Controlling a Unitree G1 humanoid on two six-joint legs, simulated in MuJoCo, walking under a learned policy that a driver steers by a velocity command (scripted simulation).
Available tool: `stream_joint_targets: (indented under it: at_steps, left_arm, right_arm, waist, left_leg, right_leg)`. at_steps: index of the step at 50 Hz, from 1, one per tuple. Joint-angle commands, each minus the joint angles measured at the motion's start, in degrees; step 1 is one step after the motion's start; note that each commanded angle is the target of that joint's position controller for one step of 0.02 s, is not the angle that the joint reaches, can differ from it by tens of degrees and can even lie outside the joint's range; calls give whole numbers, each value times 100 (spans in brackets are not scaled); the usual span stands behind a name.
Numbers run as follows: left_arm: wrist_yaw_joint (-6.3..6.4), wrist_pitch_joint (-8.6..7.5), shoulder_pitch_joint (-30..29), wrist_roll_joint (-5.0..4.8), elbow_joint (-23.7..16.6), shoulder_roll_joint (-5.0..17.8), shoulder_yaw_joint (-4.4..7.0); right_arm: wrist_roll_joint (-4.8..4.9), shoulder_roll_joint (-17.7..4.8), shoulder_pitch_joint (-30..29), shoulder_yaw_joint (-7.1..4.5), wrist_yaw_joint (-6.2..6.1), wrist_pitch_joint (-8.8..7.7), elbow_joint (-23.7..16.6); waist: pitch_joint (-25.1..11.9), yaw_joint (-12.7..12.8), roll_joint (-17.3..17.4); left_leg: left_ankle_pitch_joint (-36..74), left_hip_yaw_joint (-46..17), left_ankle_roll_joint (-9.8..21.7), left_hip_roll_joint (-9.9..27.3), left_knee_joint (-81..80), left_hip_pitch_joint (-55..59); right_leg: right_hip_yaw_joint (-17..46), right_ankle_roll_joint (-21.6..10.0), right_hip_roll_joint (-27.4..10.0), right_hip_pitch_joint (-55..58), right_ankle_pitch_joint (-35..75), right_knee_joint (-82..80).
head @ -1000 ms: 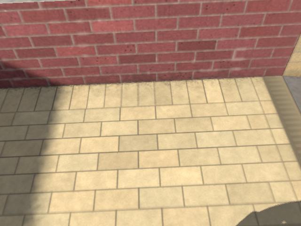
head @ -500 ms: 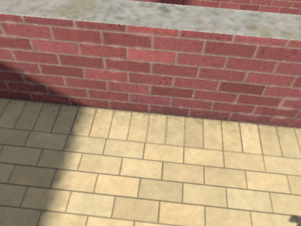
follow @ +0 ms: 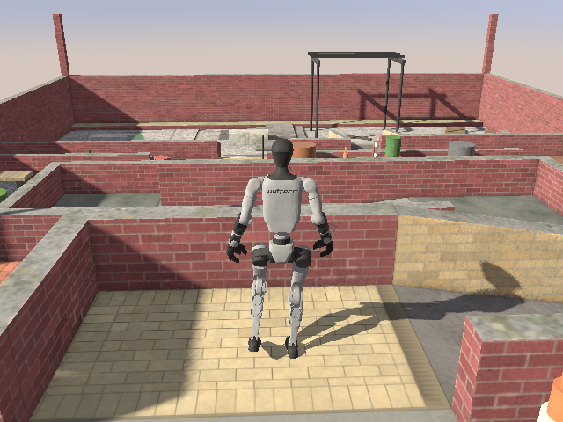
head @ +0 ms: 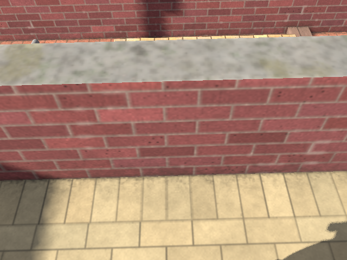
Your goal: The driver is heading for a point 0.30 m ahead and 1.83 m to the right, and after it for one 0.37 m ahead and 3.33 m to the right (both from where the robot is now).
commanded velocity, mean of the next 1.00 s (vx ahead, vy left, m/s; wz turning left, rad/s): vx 0.09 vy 0.00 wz -0.57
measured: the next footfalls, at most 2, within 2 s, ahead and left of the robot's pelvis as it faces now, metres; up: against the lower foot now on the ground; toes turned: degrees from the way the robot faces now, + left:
left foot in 0.28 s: +0.30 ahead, +0.12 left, +0.00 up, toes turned -16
right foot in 0.72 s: +0.14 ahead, -0.11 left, +0.00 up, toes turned -28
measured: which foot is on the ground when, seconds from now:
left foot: up 0.00-0.26, down 0.28-0.72, up 0.74-1.00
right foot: down 0.00-0.28, up 0.30-0.70, down 0.72-1.00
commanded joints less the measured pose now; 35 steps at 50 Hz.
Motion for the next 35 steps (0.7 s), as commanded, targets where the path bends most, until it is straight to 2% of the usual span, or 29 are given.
stream_joint_targets:
  at_steps: [1, 3, 5, 7, 8, 10, 12, 13, 14, 15, 16, 17, 18, 19, 21, 22, 24, 28, 31, 33, 34, 35]
  left_arm:
    - [125, -75, -299, 27, -496, 927, 231]
    - [203, -13, -285, -36, -463, 1049, 283]
    - [290, 136, -155, -130, -422, 1063, 315]
    - [355, 266, -20, -138, -397, 1042, 325]
    - [367, 310, 14, -112, -392, 1053, 340]
    - [382, 358, -39, -106, -445, 1000, 352]
    - [394, 374, -370, -110, -602, 914, 346]
    - [377, 351, -392, -82, -692, 773, 295]
    - [357, 309, -282, 25, -815, 435, 179]
    - [329, 285, 550, 10, -831, 207, 84]
    - [286, 306, 910, -25, -582, 841, 192]
    - [275, 383, 540, -123, -554, 1226, 335]
    - [289, 471, 289, -142, -549, 1189, 374]
    - [308, 553, 100, -126, -622, 1156, 384]
    - [294, 655, -25, -113, -704, 850, 316]
    - [301, 665, -77, -108, -753, 709, 282]
    - [288, 658, -267, -97, -871, 580, 245]
    - [201, 660, -480, -66, -1012, 523, 206]
    - [117, 668, -507, -61, -1066, 592, 233]
    - [51, 673, -400, -61, -1073, 619, 272]
    - [48, 672, -176, -50, -1002, 661, 305]
    - [58, 673, 98, -31, -880, 735, 363]
  right_arm:
    - [-73, -530, 276, -154, -103, 57, -363]
    - [-86, -404, 68, -113, -141, 130, -372]
    - [-37, -335, -385, -78, -116, 141, -453]
    - [34, -371, -761, -88, -66, 146, -523]
    - [24, -443, -859, -102, -48, 144, -551]
    - [26, -578, -895, -142, -30, 143, -562]
    - [16, -727, -505, -228, -32, 72, -463]
    - [-55, -832, -324, -255, -71, 19, -447]
    - [-171, -1135, -21, -309, -149, 21, -493]
    - [-345, -1178, 47, -309, -152, 133, -449]
    - [-136, -919, 74, -310, -117, 200, -429]
    - [-58, -640, -106, -237, -110, 251, -506]
    - [-33, -549, -281, -206, -100, 331, -523]
    - [-10, -547, -493, -195, -102, 394, -543]
    - [-87, -667, -630, -233, -135, 450, -493]
    - [-103, -666, -603, -246, -151, 461, -463]
    - [-77, -674, -503, -270, -194, 486, -410]
    - [-63, -847, -548, -357, -227, 553, -362]
    - [-4, -992, -499, -431, -206, 583, -272]
    - [69, -1042, -481, -460, -194, 597, -201]
    - [125, -1036, -553, -470, -190, 606, -166]
    - [164, -914, -469, -452, -194, 618, -100]
  waist:
    - [-457, -328, -312]
    - [-639, -263, -456]
    - [-757, -86, -538]
    - [-806, 58, -648]
    - [-810, 86, -715]
    - [-773, 45, -758]
    - [-752, -209, -863]
    - [-937, -292, -710]
    - [-1485, -312, 27]
    - [-1872, 109, 1518]
    - [-1923, 76, 1254]
    - [-1476, -114, 788]
    - [-1244, -93, 485]
    - [-969, -83, 455]
    - [-679, -28, 559]
    - [-662, -51, 625]
    - [-782, -139, 625]
    - [-900, -196, 654]
    - [-856, -221, 746]
    - [-866, -144, 759]
    - [-856, -12, 800]
    - [-851, 69, 668]
  left_leg:
    - [291, 45, -282, 60, -717, -247]
    - [963, 110, -388, -130, -1483, 63]
    - [1626, 127, -420, -339, -2223, 345]
    - [1953, 44, -415, -473, -2788, 431]
    - [1955, -43, -400, -509, -3027, 459]
    - [1809, -237, -322, -530, -3471, 549]
    - [1974, -273, -135, -422, -4084, 989]
    - [2549, -277, 75, -145, -4437, 1680]
    - [4166, -1145, 542, 966, -4206, 2938]
    - [5253, -2980, 1671, 2277, -4189, 4095]
    - [4205, -3309, 1904, 2436, -4244, 3831]
    - [3665, -2357, 1603, 1918, -4223, 3415]
    - [3113, -1759, 1337, 1512, -4323, 3002]
    - [2680, -1443, 1268, 1335, -4464, 2578]
    - [2497, -762, 1236, 1023, -4778, 1850]
    - [2495, -585, 1279, 996, -4847, 1839]
    - [2644, -490, 1422, 1164, -4870, 2088]
    - [2288, -168, 1467, 1389, -4961, 2086]
    - [2032, 79, 1339, 1426, -4919, 2015]
    - [1958, 166, 1181, 1486, -4723, 2095]
    - [1866, 324, 1010, 1427, -4521, 1961]
    - [1625, 542, 739, 1260, -4179, 1712]
  right_leg:
    - [1355, -1134, -1495, 295, 3830, -761]
    - [1021, -854, -1218, 154, 3857, -581]
    - [1016, -580, -1057, 141, 3294, -454]
    - [1250, -447, -1066, 343, 2626, -291]
    - [1431, -413, -1103, 468, 2388, -169]
    - [1901, -325, -1198, 760, 1869, 58]
    - [2135, -147, -1109, 864, 1522, 523]
    - [2028, 35, -849, 704, 1298, 1031]
    - [1539, 299, -432, -5, -299, 2288]
    - [944, 595, 259, -1448, -3476, 3538]
    - [846, 808, -260, -1709, -3287, 4369]
    - [749, 962, -446, -1773, -2788, 4727]
    - [608, 1058, -548, -1766, -2427, 4799]
    - [534, 1116, -645, -1761, -2158, 4835]
    - [233, 1122, -700, -1418, -1720, 4625]
    - [139, 1118, -716, -1376, -1641, 4397]
    - [126, 1106, -831, -1430, -1532, 4036]
    - [-6, 972, -1053, -1046, -1312, 3132]
    - [-253, 793, -983, -579, -1250, 2440]
    - [-376, 604, -912, -273, -1092, 1787]
    - [-476, 464, -827, 102, -764, 1202]
    - [-512, 288, -665, 584, -484, 678]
